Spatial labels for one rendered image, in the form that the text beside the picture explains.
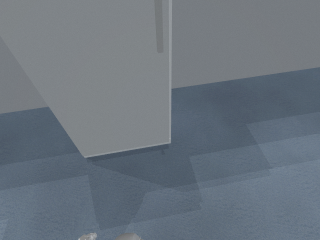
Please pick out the fridge door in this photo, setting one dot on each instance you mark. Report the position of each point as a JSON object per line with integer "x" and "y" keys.
{"x": 96, "y": 65}

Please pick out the handle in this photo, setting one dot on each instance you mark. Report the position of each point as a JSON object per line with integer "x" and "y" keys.
{"x": 159, "y": 25}

